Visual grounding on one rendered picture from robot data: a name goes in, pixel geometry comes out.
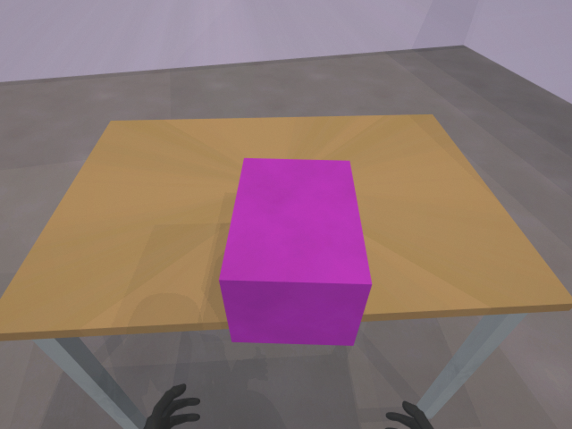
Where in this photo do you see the robot left hand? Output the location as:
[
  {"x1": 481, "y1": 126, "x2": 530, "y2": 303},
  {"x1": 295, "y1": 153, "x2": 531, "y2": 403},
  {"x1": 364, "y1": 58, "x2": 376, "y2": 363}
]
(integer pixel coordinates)
[{"x1": 143, "y1": 383, "x2": 200, "y2": 429}]

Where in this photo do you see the carton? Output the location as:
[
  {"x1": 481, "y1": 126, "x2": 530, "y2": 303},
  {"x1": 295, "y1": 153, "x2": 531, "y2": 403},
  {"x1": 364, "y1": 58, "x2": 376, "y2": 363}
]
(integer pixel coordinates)
[{"x1": 219, "y1": 158, "x2": 372, "y2": 346}]

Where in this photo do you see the robot right hand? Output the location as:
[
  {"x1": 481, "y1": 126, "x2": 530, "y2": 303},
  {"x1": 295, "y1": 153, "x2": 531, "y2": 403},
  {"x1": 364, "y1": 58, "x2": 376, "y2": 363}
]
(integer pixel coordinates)
[{"x1": 385, "y1": 401, "x2": 433, "y2": 429}]

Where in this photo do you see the table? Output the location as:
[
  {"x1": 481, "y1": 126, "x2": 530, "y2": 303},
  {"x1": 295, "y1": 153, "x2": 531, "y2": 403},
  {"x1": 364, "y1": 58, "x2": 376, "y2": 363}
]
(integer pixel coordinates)
[{"x1": 0, "y1": 114, "x2": 572, "y2": 429}]

